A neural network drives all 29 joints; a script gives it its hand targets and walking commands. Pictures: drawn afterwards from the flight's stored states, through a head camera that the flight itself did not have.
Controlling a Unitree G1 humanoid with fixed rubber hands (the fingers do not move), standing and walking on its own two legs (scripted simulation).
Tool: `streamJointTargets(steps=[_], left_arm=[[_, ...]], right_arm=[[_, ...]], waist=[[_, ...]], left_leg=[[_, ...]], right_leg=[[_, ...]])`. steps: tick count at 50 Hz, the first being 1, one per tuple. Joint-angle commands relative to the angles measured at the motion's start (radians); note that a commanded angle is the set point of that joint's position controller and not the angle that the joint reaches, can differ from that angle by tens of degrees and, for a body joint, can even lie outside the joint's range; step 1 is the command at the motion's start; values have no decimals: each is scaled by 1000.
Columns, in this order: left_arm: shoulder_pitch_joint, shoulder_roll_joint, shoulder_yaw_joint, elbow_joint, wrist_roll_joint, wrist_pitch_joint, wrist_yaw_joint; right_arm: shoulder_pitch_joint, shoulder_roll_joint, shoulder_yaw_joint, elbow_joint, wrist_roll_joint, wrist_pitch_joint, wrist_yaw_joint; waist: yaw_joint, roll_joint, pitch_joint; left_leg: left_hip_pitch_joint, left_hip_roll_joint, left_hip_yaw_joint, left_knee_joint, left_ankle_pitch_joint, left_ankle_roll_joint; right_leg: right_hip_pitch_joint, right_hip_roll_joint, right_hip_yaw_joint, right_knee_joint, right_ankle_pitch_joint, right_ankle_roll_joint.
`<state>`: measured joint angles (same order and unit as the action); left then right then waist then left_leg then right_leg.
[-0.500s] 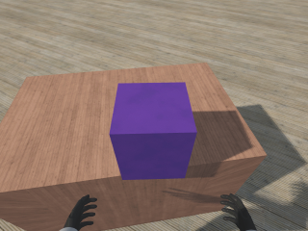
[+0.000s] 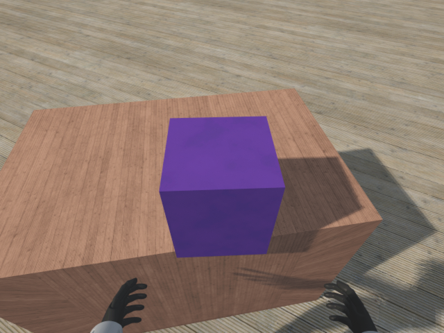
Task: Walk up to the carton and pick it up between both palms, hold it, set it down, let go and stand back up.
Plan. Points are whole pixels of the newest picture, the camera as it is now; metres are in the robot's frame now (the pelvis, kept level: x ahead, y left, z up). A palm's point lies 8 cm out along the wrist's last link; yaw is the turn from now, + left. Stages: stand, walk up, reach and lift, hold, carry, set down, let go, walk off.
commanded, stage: let go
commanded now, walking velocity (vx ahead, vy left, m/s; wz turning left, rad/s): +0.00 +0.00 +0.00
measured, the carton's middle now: (220, 189) +0.41 +0.03 +0.00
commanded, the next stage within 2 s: stand in 0.10 s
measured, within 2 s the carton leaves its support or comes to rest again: neither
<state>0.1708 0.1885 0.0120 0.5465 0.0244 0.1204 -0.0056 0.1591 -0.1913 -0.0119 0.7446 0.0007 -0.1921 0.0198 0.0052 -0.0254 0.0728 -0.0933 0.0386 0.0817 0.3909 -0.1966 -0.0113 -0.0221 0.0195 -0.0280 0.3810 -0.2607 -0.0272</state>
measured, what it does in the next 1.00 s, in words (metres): stands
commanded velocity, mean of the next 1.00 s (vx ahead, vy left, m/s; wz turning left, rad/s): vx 0.00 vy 0.00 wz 0.00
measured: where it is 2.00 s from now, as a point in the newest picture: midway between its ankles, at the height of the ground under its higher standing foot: outside the picture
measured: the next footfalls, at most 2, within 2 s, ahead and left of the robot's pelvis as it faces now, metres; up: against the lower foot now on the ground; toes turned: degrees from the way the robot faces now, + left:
none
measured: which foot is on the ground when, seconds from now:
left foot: down 0.00-1.00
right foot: down 0.00-1.00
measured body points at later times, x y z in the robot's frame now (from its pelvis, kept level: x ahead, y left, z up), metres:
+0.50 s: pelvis -0.02 +0.01 -0.01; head -0.01 +0.01 +0.44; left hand +0.04 +0.28 -0.13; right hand +0.11 -0.21 -0.14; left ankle +0.02 +0.12 -0.74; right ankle -0.03 -0.10 -0.74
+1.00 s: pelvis -0.02 +0.01 -0.01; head -0.02 +0.01 +0.44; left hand -0.04 +0.26 -0.15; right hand +0.10 -0.21 -0.14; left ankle +0.02 +0.12 -0.74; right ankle -0.03 -0.10 -0.74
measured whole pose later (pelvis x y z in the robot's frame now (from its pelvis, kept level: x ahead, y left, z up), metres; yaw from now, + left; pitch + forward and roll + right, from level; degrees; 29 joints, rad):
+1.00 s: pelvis -0.02 +0.01 -0.01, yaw +11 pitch +0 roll -1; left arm 0.33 0.21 0.06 0.90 0.03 0.01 0.02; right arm 0.31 -0.18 -0.04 0.79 -0.03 0.00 -0.01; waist 0.03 0.02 -0.01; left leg -0.37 -0.04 -0.10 0.56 -0.20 0.01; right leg -0.20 -0.04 -0.21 0.52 -0.32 -0.02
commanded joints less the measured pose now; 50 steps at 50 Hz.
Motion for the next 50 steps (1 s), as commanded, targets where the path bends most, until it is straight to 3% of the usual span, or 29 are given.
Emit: streamJointTargets(steps=[1,5,6,7,10,11,12,13,14,15,17,20,21,23,25,26,28,29,31,32,34,37,38,39,41,42,45,47,50], left_arm=[[-89,97,14,-124,-6,-18,7],[-92,110,28,-137,-6,-11,13],[-60,171,54,-39,38,-66,6],[11,161,55,-30,29,-84,5],[47,131,50,1,21,-111,-4],[25,142,57,21,21,-109,0],[38,157,61,21,26,-110,2],[13,132,55,25,18,-112,6],[14,100,41,20,9,-111,8],[-7,116,46,30,6,-111,14],[36,136,55,54,3,-104,15],[19,155,59,73,7,-109,21],[39,134,57,87,3,-108,18],[44,120,62,97,-4,-111,24],[139,107,47,148,-2,-109,26],[131,117,50,156,0,-104,26],[100,184,66,152,11,-108,33],[131,161,63,168,11,-109,33],[162,159,71,184,13,-103,31],[147,167,72,191,18,-99,35],[122,150,64,202,12,-105,35],[176,123,65,241,-2,-98,37],[155,158,77,235,6,-99,32],[218,115,63,248,3,-95,28],[221,123,69,265,4,-107,12],[215,125,68,270,13,-113,15],[225,141,65,305,7,-120,28],[217,161,72,305,2,-125,36],[223,148,74,340,6,-113,47]], right_arm=[[-68,-114,-47,-116,-14,-12,3],[-46,-108,-55,-130,-5,11,-1],[86,-120,-45,-70,-24,105,-8],[104,-167,-58,-52,-35,153,-11],[28,-131,-43,-118,-24,172,3],[40,-118,-45,-103,-23,169,4],[58,-105,-45,-117,-32,165,5],[38,-146,-52,-95,-34,170,3],[53,-158,-54,-96,-40,168,4],[56,-143,-50,-88,-37,173,4],[35,-100,-32,-107,-47,181,12],[140,-120,-42,-71,-40,177,8],[119,-122,-43,-63,-46,179,5],[170,-132,-45,-51,-44,173,-9],[149,-148,-45,-57,-47,173,-18],[153,-107,-46,-51,-41,175,-18],[138,-105,-41,-66,-42,184,-25],[140,-108,-47,-66,-43,185,-29],[119,-90,-36,-72,-38,188,-28],[164,-101,-38,-62,-46,192,-31],[210,-93,-44,-59,-42,182,-30],[167,-110,-52,-56,-40,180,-30],[195,-104,-47,-41,-39,186,-36],[181,-137,-54,-46,-38,185,-39],[167,-140,-52,-36,-33,186,-44],[145,-129,-52,-35,-35,186,-40],[138,-101,-51,-48,-29,179,-42],[202,-104,-52,-2,-30,175,-38],[199,-79,-48,5,-40,183,-46]], waist=[[8,31,-45],[-6,10,-55],[-7,74,24],[-2,119,38],[48,112,-163],[24,101,-199],[31,-11,-211],[28,-24,-227],[37,50,-151],[17,-5,-137],[35,-67,-66],[-5,4,-132],[18,-38,-119],[1,39,-125],[26,133,-139],[12,116,-47],[3,82,-46],[13,128,-53],[33,19,-26],[14,44,-38],[-20,14,-117],[10,172,-63],[1,191,2],[32,170,-88],[43,139,-58],[39,45,-56],[30,-24,-59],[18,30,-110],[22,37,-54]], left_leg=[[224,-20,-32,1,213,-15],[199,-20,-32,-7,151,-1],[-182,86,-142,0,339,13],[-269,72,-152,2,261,27],[-200,51,-124,65,319,17],[-185,31,-134,70,238,24],[-213,32,-142,91,277,25],[-231,23,-132,100,266,13],[-228,21,-136,108,199,26],[-242,18,-151,97,155,35],[-253,12,-154,114,130,24],[-239,2,-169,120,154,25],[-252,-5,-170,122,177,32],[-254,20,-228,109,190,54],[-209,36,-245,93,181,61],[-291,45,-285,67,123,71],[-372,9,-250,77,92,61],[-370,1,-254,67,42,68],[-357,-4,-273,68,-26,71],[-338,-21,-236,112,-4,60],[-215,-14,-231,127,70,57],[-320,11,-330,35,48,83],[-397,18,-376,-43,-95,87],[-338,44,-415,-64,-115,100],[-396,32,-420,-87,-178,104],[-392,22,-382,-24,-125,91],[-311,-35,-258,82,43,54],[-275,-42,-211,141,118,47],[-231,-22,-219,141,144,48]], right_leg=[[-330,-16,-2,-129,110,19],[-295,-26,9,-117,114,25],[-123,-72,43,-27,81,20],[-80,-98,68,-19,27,19],[-36,-113,46,46,166,-1],[-33,-96,35,39,96,6],[15,-98,5,55,144,1],[9,-115,9,65,163,-10],[-113,-127,27,38,96,-21],[-117,-144,29,22,25,-38],[-218,-147,41,-21,-83,-29],[-183,-138,17,2,-79,-40],[-183,-142,6,7,-108,-35],[-190,-115,-4,59,-105,-45],[-221,-106,-4,56,-140,-40],[-244,-104,8,42,-146,-40],[-184,-119,-2,47,-143,-39],[-179,-120,-1,31,-156,-36],[-222,-128,8,0,-191,-49],[-246,-181,31,-15,-226,-73],[-289,-158,0,2,-208,-59],[-209,-93,-39,65,-129,-36],[-186,-69,-45,82,-146,-19],[-155,-58,-51,107,-130,-16],[-127,-63,-34,78,-112,-28],[-102,-99,-15,40,-92,-32],[-167,-165,-3,-26,-70,-51],[-139,-222,19,-29,-30,-85],[-220,-201,-3,-29,-113,-75]])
